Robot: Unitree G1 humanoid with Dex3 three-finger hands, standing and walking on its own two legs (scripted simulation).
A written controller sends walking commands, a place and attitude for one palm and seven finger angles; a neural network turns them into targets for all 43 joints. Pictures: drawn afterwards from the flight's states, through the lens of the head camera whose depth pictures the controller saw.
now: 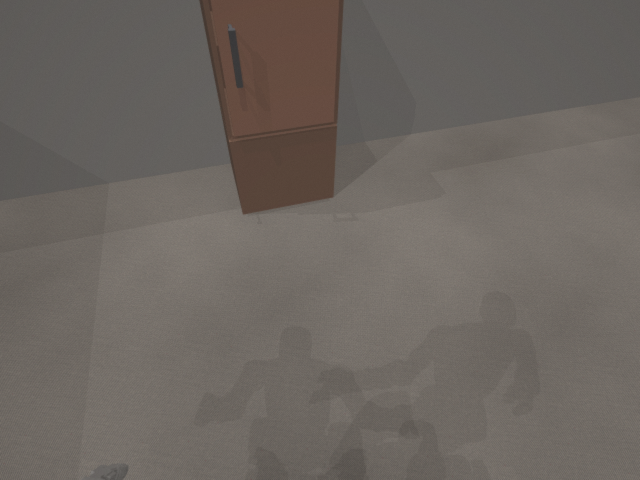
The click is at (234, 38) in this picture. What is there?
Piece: cupboard door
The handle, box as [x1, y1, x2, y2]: [228, 24, 242, 87]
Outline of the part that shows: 228,24 228,33 237,87 242,87 234,28 232,28 231,25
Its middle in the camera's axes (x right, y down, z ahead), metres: -0.27 -0.57 +1.22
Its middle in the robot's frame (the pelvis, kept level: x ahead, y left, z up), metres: +1.28 +0.34 -0.04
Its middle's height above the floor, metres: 0.73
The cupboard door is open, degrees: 0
